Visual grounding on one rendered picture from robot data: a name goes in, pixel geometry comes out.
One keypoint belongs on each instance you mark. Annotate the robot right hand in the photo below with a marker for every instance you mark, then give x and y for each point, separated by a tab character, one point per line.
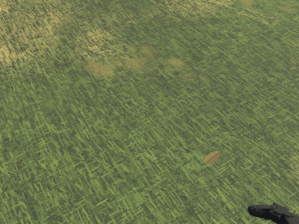
275	212

